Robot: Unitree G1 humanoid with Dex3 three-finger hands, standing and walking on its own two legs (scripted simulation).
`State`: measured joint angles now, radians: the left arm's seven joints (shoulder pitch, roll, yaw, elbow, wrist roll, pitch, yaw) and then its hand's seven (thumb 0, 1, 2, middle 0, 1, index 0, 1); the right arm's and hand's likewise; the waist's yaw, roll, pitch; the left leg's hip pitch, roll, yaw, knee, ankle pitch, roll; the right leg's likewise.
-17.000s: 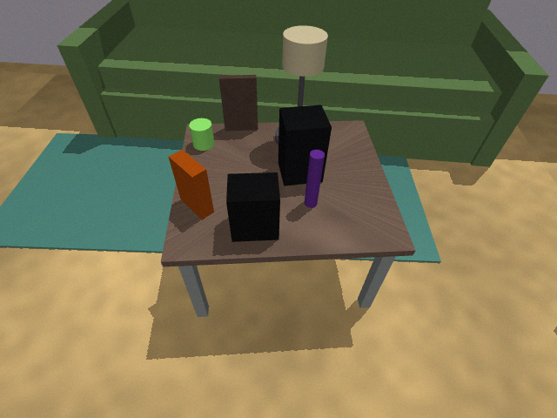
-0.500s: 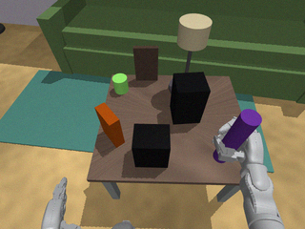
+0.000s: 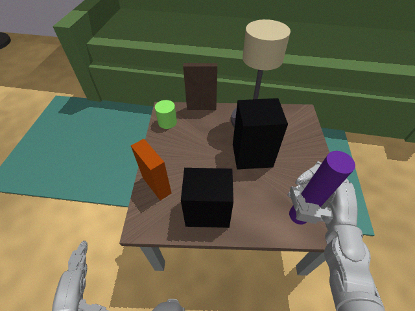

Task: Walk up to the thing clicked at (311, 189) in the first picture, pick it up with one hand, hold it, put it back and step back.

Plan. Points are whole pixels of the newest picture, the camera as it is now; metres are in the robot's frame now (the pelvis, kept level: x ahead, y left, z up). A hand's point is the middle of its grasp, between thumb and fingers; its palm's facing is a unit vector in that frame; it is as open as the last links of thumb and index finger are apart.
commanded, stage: hold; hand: right
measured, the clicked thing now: (316, 193) +0.33 -0.17 +0.06
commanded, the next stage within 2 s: crouch in 0.46 s
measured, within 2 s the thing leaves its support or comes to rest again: neither
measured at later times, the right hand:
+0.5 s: hand (303, 192) +0.33 -0.15 +0.05, palm faces +0.05 +1.00 -0.02, open 5.3 cm
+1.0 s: hand (290, 194) +0.38 -0.16 -0.03, palm faces +0.08 +1.00 +0.02, open 5.3 cm
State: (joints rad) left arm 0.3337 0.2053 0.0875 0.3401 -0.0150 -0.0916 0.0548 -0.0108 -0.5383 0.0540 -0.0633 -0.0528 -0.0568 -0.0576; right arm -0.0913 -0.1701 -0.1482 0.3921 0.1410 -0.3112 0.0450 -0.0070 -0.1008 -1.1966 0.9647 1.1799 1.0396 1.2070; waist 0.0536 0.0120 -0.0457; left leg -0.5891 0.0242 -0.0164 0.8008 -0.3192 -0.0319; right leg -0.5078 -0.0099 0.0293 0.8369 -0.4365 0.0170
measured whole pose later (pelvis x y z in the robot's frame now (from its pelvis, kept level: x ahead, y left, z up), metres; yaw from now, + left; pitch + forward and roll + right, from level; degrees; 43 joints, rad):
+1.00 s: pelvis -0.01 +0.00 -0.03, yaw +0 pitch +13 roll +0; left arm 0.34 0.20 0.09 0.16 0.02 -0.13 0.04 -0.01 -0.53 0.05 -0.06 -0.05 -0.06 -0.06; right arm -0.34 -0.22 -0.27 0.75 0.10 -0.44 0.06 -0.01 -0.11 -1.19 0.97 1.17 1.05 1.19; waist 0.13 0.07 -0.06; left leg -0.84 0.02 -0.02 0.97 -0.36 -0.03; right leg -0.76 -0.01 0.03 1.01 -0.49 0.02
